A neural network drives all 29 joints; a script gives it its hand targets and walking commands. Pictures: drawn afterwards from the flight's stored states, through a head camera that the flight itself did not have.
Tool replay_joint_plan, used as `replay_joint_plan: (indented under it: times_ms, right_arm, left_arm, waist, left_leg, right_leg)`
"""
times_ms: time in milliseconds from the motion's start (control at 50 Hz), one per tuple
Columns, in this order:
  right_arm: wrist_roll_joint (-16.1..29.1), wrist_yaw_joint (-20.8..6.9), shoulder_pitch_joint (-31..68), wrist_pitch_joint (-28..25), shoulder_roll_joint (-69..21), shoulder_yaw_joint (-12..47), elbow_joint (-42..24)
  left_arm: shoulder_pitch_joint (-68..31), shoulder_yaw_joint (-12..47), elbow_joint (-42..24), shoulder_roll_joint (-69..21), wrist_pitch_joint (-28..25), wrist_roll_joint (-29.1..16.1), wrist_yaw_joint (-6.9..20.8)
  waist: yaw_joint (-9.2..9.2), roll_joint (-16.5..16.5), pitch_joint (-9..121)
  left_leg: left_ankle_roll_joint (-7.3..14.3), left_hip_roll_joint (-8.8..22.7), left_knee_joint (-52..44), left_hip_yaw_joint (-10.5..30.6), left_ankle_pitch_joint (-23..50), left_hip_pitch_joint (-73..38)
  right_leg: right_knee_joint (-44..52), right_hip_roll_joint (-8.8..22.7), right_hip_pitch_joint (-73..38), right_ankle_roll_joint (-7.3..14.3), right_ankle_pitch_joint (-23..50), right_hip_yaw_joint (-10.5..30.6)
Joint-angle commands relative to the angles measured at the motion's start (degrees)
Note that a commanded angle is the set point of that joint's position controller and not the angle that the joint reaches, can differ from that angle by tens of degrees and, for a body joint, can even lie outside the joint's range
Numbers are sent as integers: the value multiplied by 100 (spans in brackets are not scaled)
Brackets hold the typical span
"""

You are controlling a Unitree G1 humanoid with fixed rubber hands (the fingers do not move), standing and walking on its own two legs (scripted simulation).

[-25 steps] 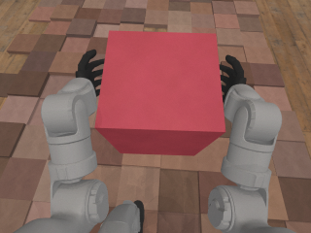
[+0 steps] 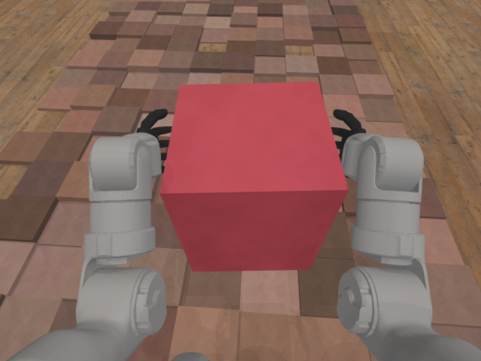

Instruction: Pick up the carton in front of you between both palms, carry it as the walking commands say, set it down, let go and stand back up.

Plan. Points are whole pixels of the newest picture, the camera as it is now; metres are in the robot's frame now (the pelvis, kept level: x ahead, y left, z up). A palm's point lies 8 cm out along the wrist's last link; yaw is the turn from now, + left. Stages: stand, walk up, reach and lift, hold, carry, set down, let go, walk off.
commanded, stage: carry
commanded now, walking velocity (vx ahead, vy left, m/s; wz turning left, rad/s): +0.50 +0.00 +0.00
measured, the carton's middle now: (249, 184) +0.38 +0.00 +0.08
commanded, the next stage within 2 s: none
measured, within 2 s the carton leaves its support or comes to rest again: neither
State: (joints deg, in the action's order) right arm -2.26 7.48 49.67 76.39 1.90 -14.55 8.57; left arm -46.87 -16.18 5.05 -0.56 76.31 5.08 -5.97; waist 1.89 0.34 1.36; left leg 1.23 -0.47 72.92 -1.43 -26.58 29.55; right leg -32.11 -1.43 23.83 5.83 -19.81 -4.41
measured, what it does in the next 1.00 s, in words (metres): climbs: left foot 0.03 m higher, then right foot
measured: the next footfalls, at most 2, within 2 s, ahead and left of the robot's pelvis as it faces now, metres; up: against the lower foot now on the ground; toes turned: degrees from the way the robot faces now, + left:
left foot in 0.26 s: +0.33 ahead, +0.09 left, +0.03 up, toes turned +3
right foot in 0.64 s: +0.57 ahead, -0.12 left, +0.02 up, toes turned -7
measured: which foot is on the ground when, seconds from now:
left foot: up 0.00-0.24, down 0.26-0.68, up 0.70-1.00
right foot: down 0.00-0.30, up 0.32-0.62, down 0.64-1.00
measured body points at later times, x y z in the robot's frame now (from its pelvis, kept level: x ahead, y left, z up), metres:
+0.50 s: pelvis +0.30 +0.02 +0.04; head +0.36 +0.01 +0.49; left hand +0.67 +0.12 +0.16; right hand +0.63 -0.18 +0.15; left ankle +0.29 +0.09 -0.70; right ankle +0.33 -0.11 -0.65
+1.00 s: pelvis +0.61 -0.03 +0.03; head +0.59 -0.04 +0.48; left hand +0.88 +0.13 +0.12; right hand +0.89 -0.17 +0.11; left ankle +0.74 +0.10 -0.68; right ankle +0.53 -0.12 -0.71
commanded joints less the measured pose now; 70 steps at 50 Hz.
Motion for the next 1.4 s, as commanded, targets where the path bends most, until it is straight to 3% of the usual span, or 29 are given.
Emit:
replay_joint_plan:
  times_ms: [0, 100, 160, 200, 220, 240, 260, 280, 300, 360, 440, 560, 620, 640, 660, 680, 700, 720, 760, 800, 980, 1040, 1080, 1100, 1120, 1140, 1200, 1280, 1380]
  right_arm:
    - [2095, -1091, 4101, -118, -6373, 3221, -786]
    - [1650, -816, 3651, -246, -5989, 3304, -1221]
    - [1522, -765, 3462, -236, -5729, 3411, -1286]
    - [1479, -792, 3193, -206, -5622, 3460, -1252]
    - [1481, -829, 3062, -194, -5625, 3485, -1223]
    - [1528, -886, 2945, -181, -5615, 3499, -1265]
    - [1605, -956, 2909, -196, -5687, 3562, -1335]
    - [1606, -1004, 2814, -240, -5633, 3582, -1327]
    - [1755, -1070, 2689, -182, -5875, 3637, -1357]
    - [2155, -1279, 2777, -185, -6490, 3978, -2202]
    - [2399, -1407, 2166, -226, -6529, 4381, -3088]
    - [2117, -1546, 432, -185, -5832, 4573, -3233]
    - [1853, -1559, -211, -133, -5591, 4553, -3059]
    - [1831, -1558, -280, -99, -5482, 4582, -3037]
    - [1900, -1561, -72, -40, -5405, 4628, -3081]
    - [1923, -1570, -185, 13, -5370, 4609, -2940]
    - [1965, -1569, -68, 47, -5477, 4593, -2928]
    - [1944, -1578, -26, 26, -5531, 4539, -2868]
    - [1954, -1597, -16, -41, -5849, 4527, -2861]
    - [1821, -1589, -328, -130, -6023, 4551, -2732]
    - [1726, -1641, -1125, -647, -6425, 4805, -2665]
    - [1858, -1677, -1221, -686, -6335, 4882, -2792]
    - [1897, -1711, -1357, -703, -6209, 4870, -2754]
    - [1909, -1729, -1388, -701, -6132, 4887, -2766]
    - [1884, -1756, -1298, -752, -5975, 4848, -2672]
    - [1961, -1769, -1244, -760, -5984, 4880, -2611]
    - [2170, -1786, -628, -830, -5991, 5026, -2750]
    - [2275, -1739, 14, -937, -5690, 4971, -2579]
    - [2302, -1546, 674, -882, -5264, 4606, -2176]
  left_arm:
    - [-4956, 3615, -983, -6210, -81, -2912, 1298]
    - [-4762, 3825, -1483, -6131, -137, -3146, 1316]
    - [-4502, 3929, -1479, -5872, -123, -3097, 1309]
    - [-4135, 3915, -1307, -5771, -107, -2984, 1319]
    - [-3951, 3902, -1214, -5751, -96, -2919, 1326]
    - [-3798, 3873, -1163, -5734, -101, -2825, 1330]
    - [-3763, 3858, -1159, -5715, -95, -2715, 1334]
    - [-3613, 3874, -1231, -5857, -43, -2678, 1348]
    - [-3470, 3837, -1158, -5775, -25, -2534, 1325]
    - [-2777, 3605, -1573, -5794, -53, -2039, 1221]
    - [-1539, 3663, -2248, -5645, -215, -1500, 1061]
    - [-282, 4314, -2908, -5293, -241, -1461, 1051]
    - [142, 4516, -2776, -5340, -120, -1695, 1243]
    - [86, 4557, -2758, -5274, -79, -1784, 1312]
    - [125, 4566, -2603, -5188, -49, -1866, 1364]
    - [276, 4518, -2470, -5046, -12, -1903, 1385]
    - [217, 4514, -2421, -5004, -16, -1933, 1401]
    - [111, 4627, -2532, -5227, -3, -2089, 1422]
    - [-244, 4799, -2740, -5630, -53, -2271, 1461]
    - [-54, 4854, -2594, -5873, -145, -2337, 1525]
    - [682, 5026, -2371, -6136, -637, -2352, 1712]
    - [941, 5043, -2487, -5995, -689, -2254, 1663]
    - [991, 5070, -2551, -5864, -700, -2186, 1614]
    - [932, 5057, -2541, -5719, -722, -2132, 1590]
    - [848, 5116, -2664, -5749, -691, -2141, 1571]
    - [733, 5139, -2552, -5680, -694, -2112, 1548]
    - [523, 5124, -2290, -5748, -793, -2070, 1471]
    - [-80, 5125, -2109, -5548, -909, -2086, 1321]
    - [-981, 4923, -1828, -5234, -813, -2309, 1167]
  waist:
    - [132, -495, 2700]
    - [264, -693, 2719]
    - [264, -690, 2436]
    - [79, -918, 2512]
    - [-219, -953, 2841]
    - [-627, -879, 3178]
    - [-919, -451, 3389]
    - [-824, 1715, 3973]
    - [-730, 1410, 4043]
    - [-556, 220, 2955]
    - [-459, 244, 2666]
    - [-412, 731, 2279]
    - [-337, 500, 2120]
    - [-282, 267, 2274]
    - [-89, -444, 2644]
    - [-50, -1255, 2637]
    - [134, -1471, 2642]
    - [59, -712, 2426]
    - [-20, -174, 2105]
    - [-33, -406, 2098]
    - [-119, -795, 1311]
    - [-167, -854, 1495]
    - [-285, -413, 1984]
    - [-461, -126, 2133]
    - [-347, 1390, 2234]
    - [-313, 1455, 1966]
    - [-247, 195, 1737]
    - [-255, 694, 1662]
    - [-473, 650, 1555]
  left_leg:
    - [26, 222, -7, 108, 382, 1713]
    - [51, 130, -1120, -238, 459, 2022]
    - [46, -187, -2905, -697, 1108, 1032]
    - [151, -497, -3690, -1082, 1511, -60]
    - [316, -561, -3779, -1216, 2211, -1100]
    - [408, -463, -4237, -1171, 2442, -2340]
    - [655, 35, -4202, -62, 2261, -3837]
    - [1839, 1760, -4485, 2988, 3926, -5187]
    - [2030, 1879, -4483, 3254, 4310, -5419]
    - [1346, 1630, -4670, 2399, 3788, -4438]
    - [1203, 1535, -5216, 1751, 3622, -3850]
    - [587, 956, -4985, 210, 4158, -3248]
    - [314, 741, -4090, -299, 3650, -2707]
    - [149, 608, -3377, -457, 3274, -2025]
    - [-44, 499, -2238, -486, 2138, -811]
    - [-164, 91, -1159, -439, -242, 463]
    - [-191, -95, -381, -205, -527, 1636]
    - [-94, 253, -379, 91, -278, 1753]
    - [-127, 596, -1008, 280, 505, 1458]
    - [-197, 539, -1430, 44, 1021, 1038]
    - [-241, 419, -4170, -783, 2310, -133]
    - [-138, 305, -4397, -1133, 2073, -839]
    - [-80, -86, -4730, -1524, 1569, -2545]
    - [-76, 419, -4750, -844, 1187, -3465]
    - [593, 1851, -5477, 2016, 579, -4169]
    - [1005, 2236, -5959, 2923, 1053, -4146]
    - [807, 1953, -5800, 1594, 1720, -3112]
    - [681, 1636, -6259, 580, 1586, -2636]
    - [851, 1323, -5871, 27, 2671, -3246]
  right_leg:
    - [917, 1620, -3386, 570, 2327, 2225]
    - [968, 1467, -3701, 709, 2739, 1644]
    - [1048, 1190, -3112, 492, 3488, 1047]
    - [593, 1057, -2871, 229, 4867, 521]
    - [-164, 1018, -2606, 37, 6002, 88]
    - [-1141, 895, -2048, -147, 5739, -131]
    - [-2279, 596, -542, -244, 4511, -28]
    - [-4349, -432, 1355, -595, -46, 69]
    - [-5352, -240, 1875, -453, -848, 767]
    - [-4150, 291, 2401, -390, -441, 838]
    - [-1972, 327, 1713, -603, -372, 506]
    - [534, 29, 193, -625, 2171, -131]
    - [1384, -11, -1095, -538, 2551, -569]
    - [1075, 256, -2073, -390, 2326, -395]
    - [462, 1112, -3475, 22, 2868, 585]
    - [495, 1948, -4108, 402, 3273, 2004]
    - [1054, 2413, -4505, 890, 1636, 3169]
    - [1382, 2386, -4004, 819, 976, 3173]
    - [1612, 2150, -3162, 589, 1187, 2458]
    - [1857, 1762, -2704, 399, 844, 1655]
    - [2440, 1427, -2268, -47, 1481, 306]
    - [1542, 1352, -2530, -214, 2727, -125]
    - [-246, 979, -1924, -395, 3220, -646]
    - [-1560, 864, -1043, -471, 2207, -570]
    - [-2830, 181, 665, -694, 447, -509]
    - [-3748, 76, 1554, -632, -702, 66]
    - [-3647, 740, 1533, -452, -199, 445]
    - [-2214, 683, 1183, -575, 366, 53]
    - [-1215, 629, 1707, -516, 1401, -158]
